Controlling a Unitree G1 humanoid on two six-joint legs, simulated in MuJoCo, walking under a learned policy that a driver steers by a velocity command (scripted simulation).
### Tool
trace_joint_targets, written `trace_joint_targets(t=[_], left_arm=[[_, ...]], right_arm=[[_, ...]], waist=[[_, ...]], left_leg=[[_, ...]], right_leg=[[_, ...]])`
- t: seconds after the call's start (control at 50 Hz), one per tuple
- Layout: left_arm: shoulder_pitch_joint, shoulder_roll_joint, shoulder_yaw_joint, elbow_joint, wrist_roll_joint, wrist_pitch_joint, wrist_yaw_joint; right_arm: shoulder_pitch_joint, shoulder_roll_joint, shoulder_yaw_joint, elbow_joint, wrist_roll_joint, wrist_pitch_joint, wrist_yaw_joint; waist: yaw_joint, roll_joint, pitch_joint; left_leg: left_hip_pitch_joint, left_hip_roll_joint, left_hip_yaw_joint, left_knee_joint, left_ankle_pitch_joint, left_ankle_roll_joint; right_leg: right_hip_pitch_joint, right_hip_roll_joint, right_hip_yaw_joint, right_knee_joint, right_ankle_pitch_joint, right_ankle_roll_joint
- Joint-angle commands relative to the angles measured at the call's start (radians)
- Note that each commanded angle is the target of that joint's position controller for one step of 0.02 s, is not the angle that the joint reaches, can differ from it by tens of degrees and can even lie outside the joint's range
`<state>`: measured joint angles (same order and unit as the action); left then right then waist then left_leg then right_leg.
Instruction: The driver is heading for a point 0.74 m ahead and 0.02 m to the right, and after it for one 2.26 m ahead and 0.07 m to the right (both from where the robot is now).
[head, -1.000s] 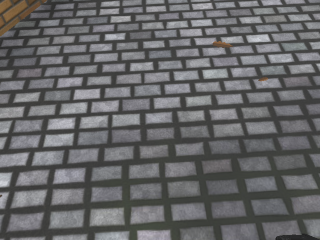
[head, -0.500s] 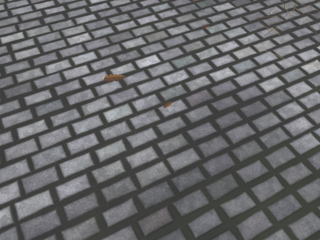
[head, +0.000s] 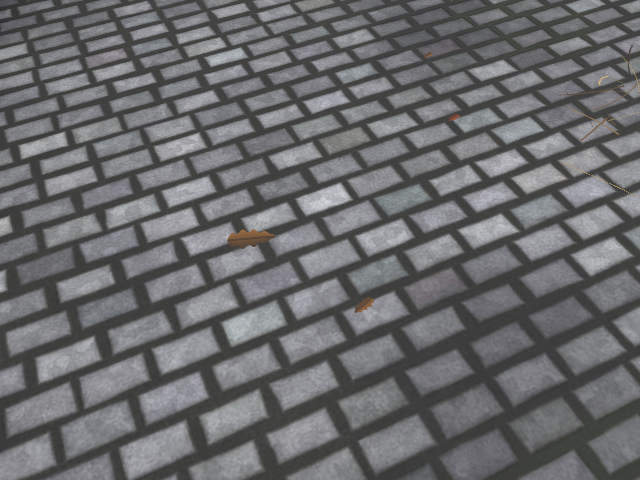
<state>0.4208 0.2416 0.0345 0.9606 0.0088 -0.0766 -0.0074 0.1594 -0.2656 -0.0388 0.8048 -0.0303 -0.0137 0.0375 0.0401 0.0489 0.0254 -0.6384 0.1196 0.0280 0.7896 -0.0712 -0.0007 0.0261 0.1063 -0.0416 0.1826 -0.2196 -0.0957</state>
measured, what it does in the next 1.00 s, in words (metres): walks ahead: left foot, then right foot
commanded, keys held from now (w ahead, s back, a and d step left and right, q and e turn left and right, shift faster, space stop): w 0.90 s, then no key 0.10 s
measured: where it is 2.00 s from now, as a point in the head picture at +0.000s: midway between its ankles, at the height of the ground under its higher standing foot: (362, 392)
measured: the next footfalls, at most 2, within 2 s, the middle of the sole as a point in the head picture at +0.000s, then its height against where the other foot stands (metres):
left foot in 0.18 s outside the picture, level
right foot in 0.70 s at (391, 451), level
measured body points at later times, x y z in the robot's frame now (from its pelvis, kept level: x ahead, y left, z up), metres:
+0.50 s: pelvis +0.27 +0.05 +0.00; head +0.29 +0.06 +0.45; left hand +0.39 +0.29 -0.13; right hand +0.24 -0.20 -0.14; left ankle +0.23 +0.11 -0.74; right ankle +0.40 -0.11 -0.68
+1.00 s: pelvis +0.54 -0.01 +0.00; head +0.56 -0.02 +0.45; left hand +0.51 +0.24 -0.14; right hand +0.64 -0.26 -0.14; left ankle +0.62 +0.15 -0.68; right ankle +0.52 -0.07 -0.74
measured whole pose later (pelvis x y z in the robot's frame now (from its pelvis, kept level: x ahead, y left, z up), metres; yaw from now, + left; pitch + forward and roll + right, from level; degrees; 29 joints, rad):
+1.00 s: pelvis +0.54 -0.01 +0.00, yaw +0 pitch -1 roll +0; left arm 0.38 0.20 0.04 1.05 0.01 -0.09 0.00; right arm 0.17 -0.24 -0.05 0.93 -0.03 -0.03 0.02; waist 0.01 0.04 0.05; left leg -0.58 0.09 0.00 0.94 -0.19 0.02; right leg -0.07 0.08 -0.09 0.25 -0.17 -0.10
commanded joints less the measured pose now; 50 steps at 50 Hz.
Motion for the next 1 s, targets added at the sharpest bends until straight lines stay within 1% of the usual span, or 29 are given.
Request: trace_joint_targets(t=[0.02,0.06,0.1,0.14,0.16,0.18,0.2,0.22,0.24,0.26,0.28,0.3,0.34,0.4,0.5,0.6,0.66,0.68,0.7,0.72,0.74,0.76,0.78,0.8,0.84,0.86,0.9,0.94,1.0], left_arm=[[0.030,0.130,0.022,-0.020,0.004,-0.015,0.005],[0.053,0.138,0.022,0.001,0.009,-0.012,0.012],[0.046,0.151,0.024,0.015,0.013,-0.009,0.020],[0.016,0.171,0.028,0.022,0.018,-0.008,0.024],[0.001,0.172,0.027,0.024,0.016,-0.004,0.023],[0.005,0.145,0.016,0.005,0.010,-0.007,0.022],[0.128,0.034,-0.004,-0.012,-0.025,-0.008,0.011],[0.072,0.127,0.020,0.000,0.008,-0.009,0.013],[-0.003,0.130,0.026,-0.023,0.008,-0.009,0.010],[-0.053,0.114,0.020,-0.033,0.008,-0.013,0.005],[-0.066,0.093,0.019,-0.031,0.011,-0.005,0.002],[-0.050,0.078,0.015,-0.027,0.023,0.009,-0.002],[-0.045,0.052,0.011,-0.020,0.030,0.029,-0.013],[-0.152,0.046,0.008,-0.053,0.030,0.039,-0.022],[-0.359,0.024,-0.006,-0.115,0.020,0.034,-0.027],[-0.462,0.039,-0.006,-0.151,0.017,0.028,-0.022],[-0.412,0.060,0.006,-0.145,0.018,0.015,-0.015],[-0.318,0.072,0.016,-0.115,0.021,0.008,-0.010],[-0.152,0.094,0.030,-0.057,0.029,-0.003,0.000],[0.037,0.172,0.053,-0.020,0.053,-0.012,0.013],[0.087,0.264,0.079,-0.006,0.050,-0.003,0.015],[0.000,0.203,0.068,-0.019,0.015,0.009,0.008],[-0.102,0.150,0.053,-0.037,0.007,0.009,0.006],[-0.150,0.099,0.040,-0.039,0.011,0.001,0.002],[-0.168,0.049,0.025,-0.018,0.005,-0.012,0.008],[-0.147,0.045,0.023,-0.005,0.005,-0.020,0.009],[-0.104,0.067,0.027,0.020,-0.002,-0.033,0.011],[-0.078,0.076,0.025,0.035,-0.001,-0.037,0.012],[-0.057,0.064,0.014,0.051,0.004,-0.030,0.012]], right_arm=[[-0.122,-0.040,0.001,-0.090,0.004,-0.016,-0.001],[-0.159,-0.050,0.000,-0.107,0.003,-0.019,-0.003],[-0.152,-0.058,-0.003,-0.112,0.001,-0.025,-0.006],[-0.024,-0.079,-0.016,-0.072,0.000,-0.034,-0.019],[0.136,-0.095,-0.027,-0.017,-0.005,-0.044,-0.029],[0.316,-0.158,-0.048,0.030,-0.026,-0.052,-0.042],[0.388,-0.286,-0.081,0.041,-0.037,-0.052,-0.043],[0.313,-0.225,-0.069,0.040,0.009,-0.040,-0.033],[0.194,-0.172,-0.055,0.022,0.020,-0.039,-0.030],[0.136,-0.106,-0.039,0.018,0.016,-0.045,-0.025],[0.119,-0.079,-0.030,0.028,0.015,-0.053,-0.026],[0.112,-0.053,-0.021,0.044,0.017,-0.059,-0.028],[0.156,-0.055,-0.021,0.073,0.017,-0.075,-0.026],[0.207,-0.081,-0.027,0.107,0.022,-0.084,-0.026],[0.277,-0.073,-0.022,0.147,0.024,-0.083,-0.028],[0.339,-0.081,-0.023,0.187,0.014,-0.077,-0.039],[0.311,-0.097,-0.028,0.196,0.006,-0.070,-0.049],[0.296,-0.102,-0.029,0.198,0.006,-0.067,-0.050],[0.288,-0.093,-0.025,0.197,0.009,-0.064,-0.048],[0.281,-0.061,-0.013,0.164,0.017,-0.066,-0.045],[0.397,0.035,0.004,0.148,0.051,-0.066,-0.035],[0.312,-0.079,-0.025,0.157,0.023,-0.060,-0.044],[0.238,-0.077,-0.029,0.134,0.023,-0.066,-0.038],[0.206,-0.057,-0.025,0.131,0.025,-0.070,-0.034],[0.219,-0.026,-0.023,0.141,-0.001,-0.048,-0.025],[0.222,-0.013,-0.022,0.145,-0.005,-0.037,-0.019],[0.189,-0.006,-0.022,0.134,-0.008,-0.022,-0.010],[0.125,-0.005,-0.022,0.117,-0.008,-0.014,-0.012],[0.050,0.016,-0.009,0.098,0.004,-0.016,-0.021]], waist=[[0.009,-0.103,0.075],[0.013,-0.101,0.085],[-0.004,-0.101,0.083],[-0.068,-0.110,0.014],[-0.139,-0.082,-0.071],[-0.201,-0.024,-0.187],[-0.155,0.219,-0.315],[-0.139,0.100,-0.282],[-0.090,0.045,-0.117],[-0.075,-0.018,-0.049],[-0.051,-0.010,-0.007],[-0.024,0.015,0.004],[-0.013,0.019,-0.005],[-0.019,0.011,0.032],[-0.067,0.015,0.068],[-0.094,0.024,0.079],[-0.054,0.029,0.058],[-0.013,0.024,0.012],[0.054,-0.013,-0.076],[0.117,-0.103,-0.206],[0.065,-0.345,-0.314],[0.056,-0.154,-0.236],[0.020,-0.123,-0.109],[-0.005,-0.089,-0.052],[-0.056,-0.114,-0.013],[-0.064,-0.116,-0.016],[-0.075,-0.107,-0.001],[-0.075,-0.092,0.038],[-0.068,-0.106,0.035]], left_leg=[[-0.003,-0.028,0.029,-0.103,0.060,0.016],[-0.001,-0.043,0.032,-0.153,0.035,0.040],[0.043,-0.067,0.041,-0.196,-0.030,0.071],[0.233,-0.129,0.068,-0.239,-0.104,0.107],[0.428,-0.156,0.081,-0.303,-0.073,0.131],[0.697,-0.012,-0.074,-0.315,-0.128,0.177],[0.972,0.295,-0.589,-0.408,-0.211,0.323],[0.900,0.281,-0.723,-0.517,-0.227,0.319],[0.752,0.253,-0.540,-0.521,-0.241,0.294],[0.635,0.209,-0.430,-0.555,-0.161,0.270],[0.559,0.161,-0.337,-0.579,-0.089,0.236],[0.498,0.123,-0.266,-0.601,-0.036,0.210],[0.474,0.103,-0.206,-0.620,0.070,0.211],[0.486,0.088,-0.149,-0.668,0.078,0.219],[0.530,0.050,-0.075,-0.679,0.144,0.196],[0.651,0.094,-0.070,-0.631,0.249,0.193],[0.710,0.116,-0.061,-0.524,0.450,0.173],[0.708,0.103,-0.045,-0.412,0.568,0.160],[0.647,0.058,-0.004,-0.220,0.569,0.140],[0.454,0.009,0.035,0.072,0.290,0.116],[0.098,-0.186,0.068,0.425,-0.416,0.073],[0.007,-0.141,-0.075,0.493,-0.429,0.091],[-0.012,-0.098,-0.083,0.474,-0.332,0.098],[0.023,-0.065,-0.080,0.424,-0.266,0.096],[0.112,-0.031,-0.072,0.344,-0.222,0.074],[0.135,-0.033,-0.063,0.330,-0.212,0.063],[0.106,-0.026,-0.044,0.295,-0.181,0.044],[0.066,-0.021,-0.021,0.233,-0.133,0.020],[0.107,-0.042,0.021,0.065,-0.061,0.006]], right_leg=[[-0.031,-0.284,0.123,-0.059,0.397,-0.114],[0.031,-0.308,0.126,-0.037,0.444,-0.107],[0.076,-0.324,0.118,0.014,0.558,-0.094],[0.079,-0.311,0.089,0.180,0.830,-0.066],[0.037,-0.270,0.053,0.371,0.858,-0.047],[-0.146,-0.223,0.024,0.639,0.602,-0.029],[-0.508,-0.022,-0.026,1.047,-0.069,0.023],[-0.610,-0.025,0.124,1.142,-0.262,0.005],[-0.650,-0.090,0.125,1.141,-0.181,-0.001],[-0.630,-0.128,0.115,1.085,-0.115,-0.002],[-0.593,-0.158,0.106,1.025,-0.088,0.002],[-0.542,-0.175,0.099,0.980,-0.071,0.013],[-0.513,-0.174,0.075,0.951,-0.048,0.029],[-0.609,-0.204,0.046,0.851,0.042,0.057],[-0.631,-0.198,-0.004,0.559,0.200,0.083],[-0.603,-0.168,-0.023,0.417,0.189,0.055],[-0.503,-0.130,-0.031,0.355,0.076,0.011],[-0.385,-0.098,-0.045,0.317,0.055,-0.009],[-0.177,-0.083,-0.048,0.263,0.078,-0.037],[0.083,-0.283,0.173,0.247,-0.012,-0.094],[0.320,-0.544,0.659,0.126,-0.092,-0.237],[0.236,-0.492,0.661,0.086,-0.131,-0.204],[0.104,-0.455,0.500,0.073,-0.082,-0.176],[-0.004,-0.411,0.401,0.038,0.028,-0.151],[-0.130,-0.337,0.263,-0.003,0.137,-0.103],[-0.148,-0.327,0.237,-0.013,0.182,-0.102],[-0.156,-0.315,0.195,-0.039,0.231,-0.113],[-0.164,-0.311,0.142,-0.037,0.441,-0.118],[-0.169,-0.265,0.038,0.018,0.726,-0.092]])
